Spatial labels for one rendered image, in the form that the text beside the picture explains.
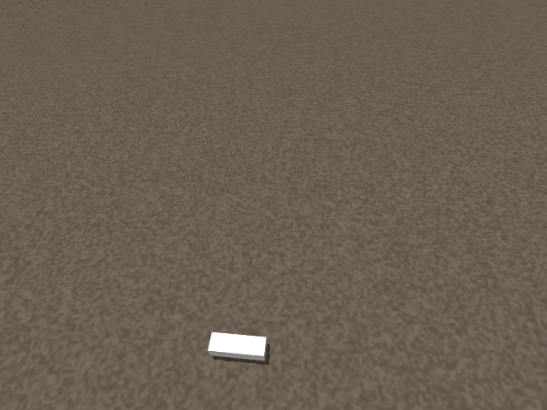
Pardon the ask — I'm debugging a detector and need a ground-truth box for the carton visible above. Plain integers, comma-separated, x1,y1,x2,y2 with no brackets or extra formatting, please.
208,332,267,360

